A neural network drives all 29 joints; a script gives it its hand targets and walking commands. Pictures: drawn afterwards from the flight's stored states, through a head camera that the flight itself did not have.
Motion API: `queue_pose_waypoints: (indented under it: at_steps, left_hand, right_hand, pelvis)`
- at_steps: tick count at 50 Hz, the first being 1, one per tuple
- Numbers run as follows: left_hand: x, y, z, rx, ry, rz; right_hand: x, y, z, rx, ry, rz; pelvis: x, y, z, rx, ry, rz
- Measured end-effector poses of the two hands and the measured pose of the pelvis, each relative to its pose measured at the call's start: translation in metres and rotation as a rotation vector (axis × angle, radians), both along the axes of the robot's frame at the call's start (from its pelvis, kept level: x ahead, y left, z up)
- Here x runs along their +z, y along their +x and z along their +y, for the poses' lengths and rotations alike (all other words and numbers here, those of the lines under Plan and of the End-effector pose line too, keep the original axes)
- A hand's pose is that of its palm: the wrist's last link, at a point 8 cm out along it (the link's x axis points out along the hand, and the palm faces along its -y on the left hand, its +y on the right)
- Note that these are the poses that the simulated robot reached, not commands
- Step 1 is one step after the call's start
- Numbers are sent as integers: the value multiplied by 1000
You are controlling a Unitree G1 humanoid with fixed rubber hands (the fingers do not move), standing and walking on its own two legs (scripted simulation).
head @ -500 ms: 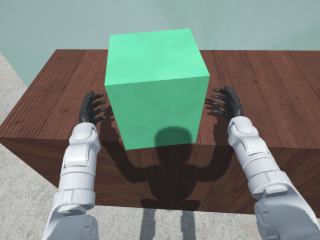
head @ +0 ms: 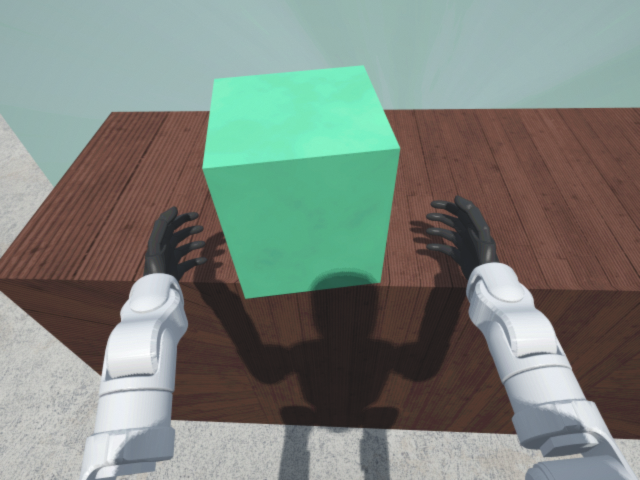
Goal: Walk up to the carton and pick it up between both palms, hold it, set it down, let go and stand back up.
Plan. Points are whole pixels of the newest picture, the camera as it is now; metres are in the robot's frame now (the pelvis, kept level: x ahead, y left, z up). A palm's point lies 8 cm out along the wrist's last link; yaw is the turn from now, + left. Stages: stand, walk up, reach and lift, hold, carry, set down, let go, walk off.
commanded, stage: set down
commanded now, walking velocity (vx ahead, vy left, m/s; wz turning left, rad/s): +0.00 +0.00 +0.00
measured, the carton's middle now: (302, 186) +0.48 +0.05 +0.10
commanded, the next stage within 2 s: none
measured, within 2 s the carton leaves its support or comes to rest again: neither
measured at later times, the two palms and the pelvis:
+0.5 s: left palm (146, 346) +0.24 +0.21 +0.09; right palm (517, 340) +0.25 -0.20 +0.07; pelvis +0.00 +0.00 +0.00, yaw +0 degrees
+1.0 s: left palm (147, 367) +0.23 +0.22 +0.06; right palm (519, 371) +0.22 -0.20 +0.05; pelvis +0.02 +0.01 +0.00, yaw -1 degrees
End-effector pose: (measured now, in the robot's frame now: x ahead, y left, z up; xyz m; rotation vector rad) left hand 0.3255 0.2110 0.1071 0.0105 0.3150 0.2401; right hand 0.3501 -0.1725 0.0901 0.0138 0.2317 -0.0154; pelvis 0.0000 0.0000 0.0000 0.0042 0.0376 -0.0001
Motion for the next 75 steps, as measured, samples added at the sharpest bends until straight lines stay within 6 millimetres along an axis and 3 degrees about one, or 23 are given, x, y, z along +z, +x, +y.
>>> queue_pose_waypoints:
  at_steps: [11, 19, 31, 42, 60, 66, 75]
  left_hand:
    - [-11, -43, 10, 15, 3, 22]
    - [-11, -70, 6, -2, 10, 15]
    - [-27, -99, 5, 0, 9, 54]
    - [-30, -96, 4, -10, 9, 56]
    - [-60, -93, 16, -23, 6, 146]
    - [-79, -100, 22, -26, -8, 211]
    - [-87, -106, 28, -19, 1, 220]
  right_hand:
    - [-11, -44, -11, -33, -10, 7]
    - [-13, -76, -19, -47, -8, 8]
    - [-27, -124, -27, -74, -9, 73]
    - [-30, -126, -25, -67, -6, 88]
    - [-54, -125, -22, -67, -8, 194]
    - [-60, -129, -16, -63, -9, 220]
    - [-73, -135, -18, -73, -10, 247]
  pelvis:
    - [0, 6, 1, 0, -2, 8]
    - [0, 5, 1, -1, -1, 2]
    - [0, 5, 3, -10, 0, -4]
    - [1, 7, 5, -16, 0, -5]
    - [2, 30, 12, -22, -6, 28]
    - [2, 35, 15, -22, -11, 32]
    - [2, 38, 17, -22, -13, 33]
